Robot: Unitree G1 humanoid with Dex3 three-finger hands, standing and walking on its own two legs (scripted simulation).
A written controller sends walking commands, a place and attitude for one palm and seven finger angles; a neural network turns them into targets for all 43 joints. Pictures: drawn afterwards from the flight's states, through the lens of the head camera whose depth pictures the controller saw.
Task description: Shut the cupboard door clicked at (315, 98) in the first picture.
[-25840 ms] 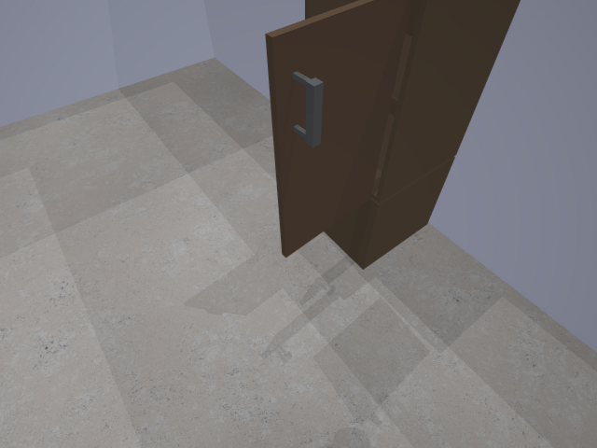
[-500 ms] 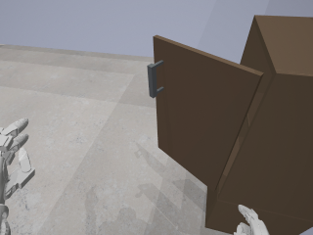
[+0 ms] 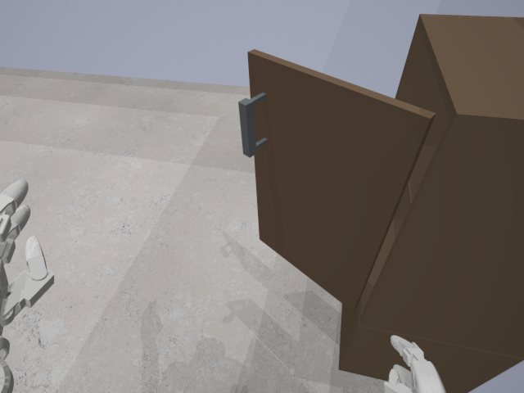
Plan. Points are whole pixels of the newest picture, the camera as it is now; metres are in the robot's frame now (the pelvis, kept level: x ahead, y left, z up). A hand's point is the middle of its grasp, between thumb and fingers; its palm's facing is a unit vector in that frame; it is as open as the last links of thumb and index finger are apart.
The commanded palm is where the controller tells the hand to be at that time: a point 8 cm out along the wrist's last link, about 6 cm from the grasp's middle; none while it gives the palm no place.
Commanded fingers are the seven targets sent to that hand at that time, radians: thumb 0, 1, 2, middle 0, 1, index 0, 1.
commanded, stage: step back with the hand held close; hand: left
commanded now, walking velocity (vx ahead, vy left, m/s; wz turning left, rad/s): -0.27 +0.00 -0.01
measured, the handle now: (255, 125) +0.59 +0.08 +0.11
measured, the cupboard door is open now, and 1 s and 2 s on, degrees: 59 59 59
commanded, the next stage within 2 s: stop stepping back and stand still in 1.60 s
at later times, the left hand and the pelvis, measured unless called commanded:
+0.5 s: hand (16, 319) +0.15 +0.28 +0.15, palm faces +0.39 -0.78 -0.48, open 7.4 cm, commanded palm +0.09 +0.32 +0.17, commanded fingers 0.00 0.90 0.90 -0.20 -0.30 -0.20 -0.30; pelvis -0.06 +0.02 -0.02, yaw -1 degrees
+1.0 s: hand out of the picture +0.11 +0.29 +0.16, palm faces +0.44 -0.78 -0.44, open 7.4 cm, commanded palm +0.04 +0.33 +0.17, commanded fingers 0.00 0.90 0.90 -0.20 -0.30 -0.20 -0.30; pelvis -0.10 +0.03 -0.03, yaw +0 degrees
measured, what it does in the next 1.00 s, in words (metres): shifts its weight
